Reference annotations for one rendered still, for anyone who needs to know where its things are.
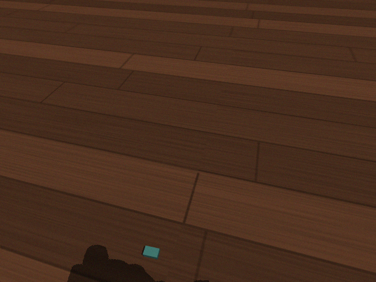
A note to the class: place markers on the small box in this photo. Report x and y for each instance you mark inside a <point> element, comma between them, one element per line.
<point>151,252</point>

